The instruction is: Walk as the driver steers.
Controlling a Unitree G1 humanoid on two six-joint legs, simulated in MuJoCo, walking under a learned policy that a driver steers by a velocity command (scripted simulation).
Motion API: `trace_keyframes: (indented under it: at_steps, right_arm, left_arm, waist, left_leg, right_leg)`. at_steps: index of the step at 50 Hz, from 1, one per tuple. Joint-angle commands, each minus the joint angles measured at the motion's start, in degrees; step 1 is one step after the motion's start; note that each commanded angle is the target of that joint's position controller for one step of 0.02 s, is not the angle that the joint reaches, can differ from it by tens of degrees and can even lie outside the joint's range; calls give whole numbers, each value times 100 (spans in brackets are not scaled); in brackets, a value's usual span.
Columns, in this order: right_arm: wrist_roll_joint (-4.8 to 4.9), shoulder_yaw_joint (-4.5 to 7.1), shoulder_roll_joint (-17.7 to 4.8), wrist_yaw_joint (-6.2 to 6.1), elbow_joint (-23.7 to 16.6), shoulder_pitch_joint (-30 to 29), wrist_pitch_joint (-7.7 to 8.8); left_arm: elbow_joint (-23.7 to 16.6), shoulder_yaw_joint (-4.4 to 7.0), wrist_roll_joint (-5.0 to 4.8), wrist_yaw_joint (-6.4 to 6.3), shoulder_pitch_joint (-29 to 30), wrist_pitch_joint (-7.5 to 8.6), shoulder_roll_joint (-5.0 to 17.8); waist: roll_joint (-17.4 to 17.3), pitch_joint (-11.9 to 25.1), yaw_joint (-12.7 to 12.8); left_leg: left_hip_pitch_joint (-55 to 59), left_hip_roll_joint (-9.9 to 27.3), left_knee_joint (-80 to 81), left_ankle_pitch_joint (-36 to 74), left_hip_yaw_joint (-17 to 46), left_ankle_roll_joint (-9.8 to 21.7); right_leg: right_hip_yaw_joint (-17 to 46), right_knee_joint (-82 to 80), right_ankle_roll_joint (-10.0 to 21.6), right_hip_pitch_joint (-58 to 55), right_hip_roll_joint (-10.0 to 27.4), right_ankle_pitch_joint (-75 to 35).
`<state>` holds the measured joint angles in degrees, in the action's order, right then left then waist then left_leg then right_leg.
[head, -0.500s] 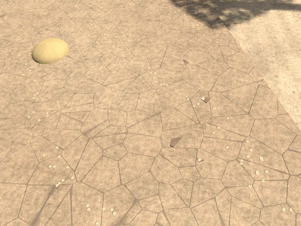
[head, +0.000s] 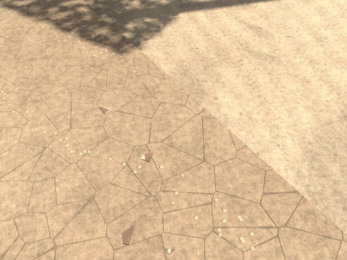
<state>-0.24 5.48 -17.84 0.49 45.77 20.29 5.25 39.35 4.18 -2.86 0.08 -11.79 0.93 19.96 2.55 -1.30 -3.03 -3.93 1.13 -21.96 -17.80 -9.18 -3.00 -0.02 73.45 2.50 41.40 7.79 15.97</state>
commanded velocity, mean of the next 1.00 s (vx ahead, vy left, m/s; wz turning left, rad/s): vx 1.00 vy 0.00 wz -0.27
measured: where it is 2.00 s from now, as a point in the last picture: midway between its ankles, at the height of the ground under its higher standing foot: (208, 53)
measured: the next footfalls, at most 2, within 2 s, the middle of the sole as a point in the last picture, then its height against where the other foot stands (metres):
right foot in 0.20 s outside the picture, level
left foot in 0.70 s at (211, 174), level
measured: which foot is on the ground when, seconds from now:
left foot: down 0.00-0.18, up 0.20-0.68, down 0.70-1.00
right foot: up 0.00-0.18, down 0.20-0.68, up 0.70-1.00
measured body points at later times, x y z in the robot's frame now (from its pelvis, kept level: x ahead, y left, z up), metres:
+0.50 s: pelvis +0.42 -0.10 +0.01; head +0.44 -0.13 +0.45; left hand +0.53 +0.15 -0.10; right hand +0.58 -0.41 -0.04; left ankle +0.70 +0.02 -0.66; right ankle +0.34 -0.10 -0.73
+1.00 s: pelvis +0.90 -0.24 +0.00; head +0.92 -0.25 +0.45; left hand +1.23 -0.12 -0.02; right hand +0.76 -0.47 -0.12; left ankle +0.82 -0.14 -0.73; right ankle +1.05 -0.47 -0.68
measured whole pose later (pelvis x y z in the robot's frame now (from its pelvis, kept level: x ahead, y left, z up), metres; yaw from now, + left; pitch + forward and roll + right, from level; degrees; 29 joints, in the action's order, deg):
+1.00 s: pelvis +0.90 -0.24 +0.00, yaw -13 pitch +0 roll +1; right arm 2.3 3.2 -13.5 0.2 47.5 31.6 4.4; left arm 33.0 0.7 1.6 1.1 2.6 9.4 14.9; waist 0.6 -2.8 -7.4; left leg -0.6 -9.8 -20.9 -18.4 11.5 6.8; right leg 10.9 36.3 -0.9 36.6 2.5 -5.7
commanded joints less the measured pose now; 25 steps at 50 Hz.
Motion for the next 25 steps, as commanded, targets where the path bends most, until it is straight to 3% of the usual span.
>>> trace_keyframes:
  at_steps: [1,4,5,6,7,8,9,10,11,12,13,14,15,16,17,19,21,23,25]
  right_arm:
    - [-15,-22,-308,-41,-533,-1323,183]
    - [34,84,-744,-82,-460,-1101,178]
    - [54,125,-935,-73,-432,-986,156]
    - [65,170,-1152,-65,-424,-935,115]
    - [103,223,-1367,-60,-433,-891,47]
    - [132,267,-1548,-57,-466,-914,-46]
    - [159,286,-1622,-54,-523,-1007,-123]
    - [157,227,-1471,-64,-589,-1191,-117]
    - [7,-117,-292,-26,-580,-1044,0]
    - [116,-305,128,16,-1156,-305,280]
    - [191,-214,-707,41,-1225,-892,491]
    - [303,-175,-816,21,-1336,-1451,548]
    - [190,-205,-670,-56,-1243,-1594,528]
    - [96,-209,-573,-70,-1201,-1365,477]
    - [51,-184,-601,-52,-1129,-1254,378]
    - [-2,-174,-503,-53,-1073,-1290,234]
    - [-95,-261,-301,-46,-1227,-1897,162]
    - [-151,-373,51,15,-1430,-2506,182]
    - [-102,-412,173,97,-1556,-2861,234]
  left_arm:
    - [-492,-182,79,119,-235,-74,-355]
    - [-608,-167,116,277,340,-15,-126]
    - [-652,-142,114,321,480,10,-50]
    - [-681,-86,96,343,477,19,84]
    - [-673,-3,51,339,298,0,275]
    - [-604,114,-16,322,-188,-42,520]
    - [-418,289,-43,300,-1098,-93,856]
    - [-8,540,-24,231,-2470,-156,1288]
    - [231,506,-64,171,-2384,-196,1429]
    - [-237,388,93,212,-1682,6,1647]
    - [-544,313,146,266,-1479,157,1079]
    - [-486,296,201,287,-1512,306,959]
    - [-460,260,231,327,-1215,416,870]
    - [-514,252,284,305,-832,484,841]
    - [-581,201,302,261,-615,499,702]
    - [-508,101,177,153,-596,482,433]
    - [-348,23,132,-1,-871,458,223]
    - [-154,-35,153,-105,-1070,386,58]
    - [7,-16,176,-92,-1326,378,121]
  waist:
    - [-763,-757,707]
    - [-146,-867,520]
    - [-80,-847,490]
    - [-191,-716,557]
    - [-411,-453,710]
    - [-680,-81,1034]
    - [-856,428,1530]
    - [-574,999,2190]
    - [1199,244,1622]
    - [2657,1491,489]
    - [1273,1513,881]
    - [391,792,845]
    - [-709,382,549]
    - [-624,327,220]
    - [-550,163,100]
    - [-554,-72,30]
    - [-532,-403,314]
    - [-300,-531,626]
    - [-107,-550,926]
  left_leg:
    - [-959,1438,1615,1207,395,952]
    - [-610,1204,1802,1615,-392,797]
    - [-344,1234,1726,2283,-507,770]
    - [23,1269,1431,3731,-590,744]
    - [443,1317,899,5369,-629,715]
    - [721,1362,7,6773,-647,700]
    - [479,1394,-1336,7487,-581,709]
    - [-591,1184,-3309,6932,-451,571]
    - [-2289,33,-6011,-343,-168,261]
    - [-4096,-749,-7411,-1803,1174,291]
    - [-4362,-340,-6943,-984,1861,592]
    - [-4391,-241,-6452,-555,1755,711]
    - [-3925,6,-5880,-204,1803,720]
    - [-3503,142,-5470,25,1957,638]
    - [-3199,224,-5216,101,2010,530]
    - [-3049,349,-4418,155,1854,321]
    - [-3081,335,-3391,847,1435,109]
    - [-2792,204,-2253,2157,1120,2]
    - [-2304,48,-1494,3119,915,56]
  right_leg:
    - [483,-564,-65,189,467,-917]
    - [-127,-1912,156,-367,201,-1887]
    - [-343,-2243,257,-596,51,-2000]
    - [-611,-2411,361,-877,-203,-1913]
    - [-867,-2412,460,-1209,-487,-1580]
    - [-1042,-2344,573,-1760,-763,-1057]
    - [-1117,-2354,735,-2955,-1010,-607]
    - [-788,-2831,986,-5013,-1158,-809]
    - [601,-3256,1210,-5332,-675,-752]
    - [4350,-4999,2436,-6390,267,1340]
    - [5284,-5977,2123,-6218,634,2528]
    - [5209,-6238,1901,-5450,612,2500]
    - [4757,-6166,1648,-4541,426,1981]
    - [4354,-5894,1673,-3896,264,1367]
    - [3844,-5871,1656,-3404,-24,873]
    - [3031,-6023,1612,-3002,-252,242]
    - [2220,-6119,1491,-2656,-502,-874]
    - [1590,-6043,1205,-2377,-806,-1416]
    - [1545,-6243,1071,-2188,-717,-1130]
